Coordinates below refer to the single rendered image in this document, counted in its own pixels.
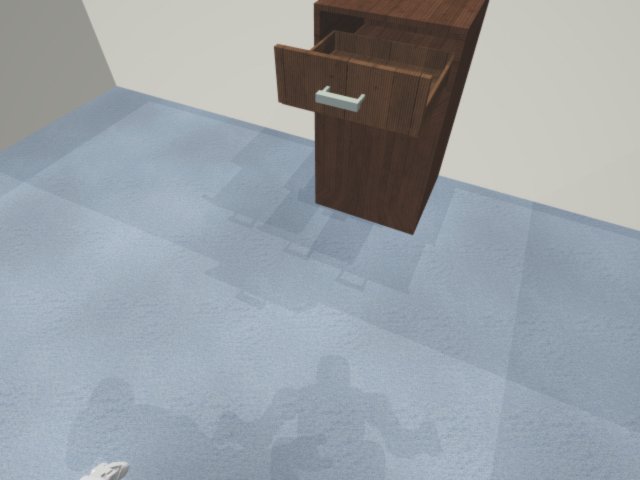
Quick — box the handle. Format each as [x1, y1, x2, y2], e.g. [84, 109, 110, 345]
[315, 86, 365, 112]

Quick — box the cabinet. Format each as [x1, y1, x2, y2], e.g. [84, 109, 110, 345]
[314, 0, 489, 235]

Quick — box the drawer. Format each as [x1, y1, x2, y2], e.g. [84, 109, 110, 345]
[274, 30, 455, 138]

